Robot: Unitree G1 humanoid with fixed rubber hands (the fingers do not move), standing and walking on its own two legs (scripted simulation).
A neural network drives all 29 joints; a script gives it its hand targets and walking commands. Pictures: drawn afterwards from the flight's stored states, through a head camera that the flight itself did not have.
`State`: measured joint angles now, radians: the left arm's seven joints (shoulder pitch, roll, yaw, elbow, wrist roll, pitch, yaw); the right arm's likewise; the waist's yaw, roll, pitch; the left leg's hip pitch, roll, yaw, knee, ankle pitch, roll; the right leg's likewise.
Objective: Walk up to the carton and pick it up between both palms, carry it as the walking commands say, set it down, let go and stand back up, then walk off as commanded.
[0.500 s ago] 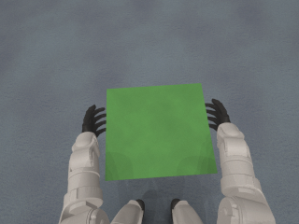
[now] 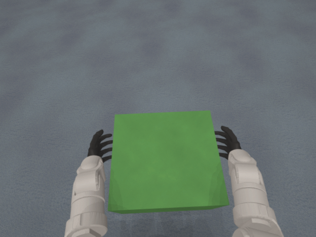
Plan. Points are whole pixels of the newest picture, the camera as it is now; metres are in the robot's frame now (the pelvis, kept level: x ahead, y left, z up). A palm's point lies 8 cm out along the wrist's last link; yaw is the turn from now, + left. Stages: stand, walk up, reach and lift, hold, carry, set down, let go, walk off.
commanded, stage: reach and lift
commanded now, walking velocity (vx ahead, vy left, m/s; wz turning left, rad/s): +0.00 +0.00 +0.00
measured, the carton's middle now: (164, 163) +0.33 +0.01 -0.09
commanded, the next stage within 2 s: hold in 1.72 s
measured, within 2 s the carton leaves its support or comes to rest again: neither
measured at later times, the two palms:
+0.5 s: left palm (83, 154) +0.28 +0.20 +0.06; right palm (238, 145) +0.32 -0.16 +0.06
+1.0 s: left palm (91, 149) +0.29 +0.19 +0.06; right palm (247, 151) +0.30 -0.18 +0.06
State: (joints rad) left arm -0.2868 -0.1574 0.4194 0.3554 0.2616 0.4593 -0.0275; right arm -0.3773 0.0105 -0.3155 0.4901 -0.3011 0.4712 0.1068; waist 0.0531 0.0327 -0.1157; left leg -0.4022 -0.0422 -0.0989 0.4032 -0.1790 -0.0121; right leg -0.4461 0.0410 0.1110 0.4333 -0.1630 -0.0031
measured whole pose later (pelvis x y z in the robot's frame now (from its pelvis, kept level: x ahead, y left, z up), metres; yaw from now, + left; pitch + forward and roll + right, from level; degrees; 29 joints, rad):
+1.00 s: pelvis +0.01 +0.00 +0.01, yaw +0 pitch -5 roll +0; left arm -0.27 -0.14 0.35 0.24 0.31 0.70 -0.04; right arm -0.31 0.07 -0.31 0.29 -0.31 0.71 0.08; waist 0.00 0.01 -0.03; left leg -0.02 -0.03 -0.11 0.26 -0.16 0.00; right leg -0.05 0.03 0.10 0.27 -0.13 0.00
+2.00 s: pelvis +0.01 +0.01 +0.01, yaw +1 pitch -5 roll +0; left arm -0.23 -0.14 0.32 0.20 0.32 0.70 -0.05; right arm -0.23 0.11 -0.30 0.20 -0.31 0.72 0.05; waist 0.00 0.01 -0.02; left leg 0.00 -0.03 -0.11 0.26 -0.16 0.00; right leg -0.03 0.03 0.09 0.25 -0.13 0.00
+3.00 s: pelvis -0.01 -0.05 -0.02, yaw +4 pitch +4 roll +0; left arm -0.04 -0.13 0.16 -0.50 0.12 1.21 0.12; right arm -0.05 0.13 -0.17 -0.46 -0.09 1.20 -0.11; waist -0.01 -0.04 -0.16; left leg -0.39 0.07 0.12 0.63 -0.30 0.00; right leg -0.43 0.07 -0.04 0.63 -0.27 -0.08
